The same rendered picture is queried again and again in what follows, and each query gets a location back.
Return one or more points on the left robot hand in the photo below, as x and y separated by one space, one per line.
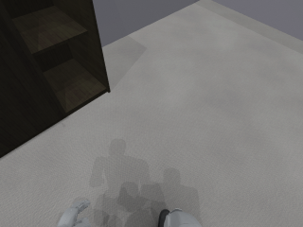
70 215

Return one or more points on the wardrobe door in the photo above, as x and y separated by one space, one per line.
27 101

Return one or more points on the right robot shin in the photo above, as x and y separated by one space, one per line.
174 210

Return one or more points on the right robot thigh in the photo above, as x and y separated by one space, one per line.
181 219

